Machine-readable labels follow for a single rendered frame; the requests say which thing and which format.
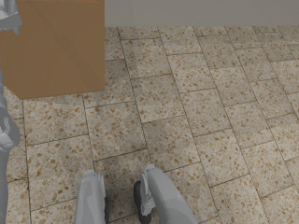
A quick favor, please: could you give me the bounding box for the left robot upper arm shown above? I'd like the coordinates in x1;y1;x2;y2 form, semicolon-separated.
0;106;21;224

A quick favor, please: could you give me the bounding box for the robot left thigh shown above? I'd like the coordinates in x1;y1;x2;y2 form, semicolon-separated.
74;174;107;224

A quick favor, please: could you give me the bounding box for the robot right shin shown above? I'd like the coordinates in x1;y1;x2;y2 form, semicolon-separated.
140;164;156;216

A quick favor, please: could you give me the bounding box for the left robot hand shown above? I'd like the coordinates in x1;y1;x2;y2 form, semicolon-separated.
0;0;22;35

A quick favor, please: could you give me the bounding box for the cabinet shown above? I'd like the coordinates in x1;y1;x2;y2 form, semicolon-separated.
0;0;106;100

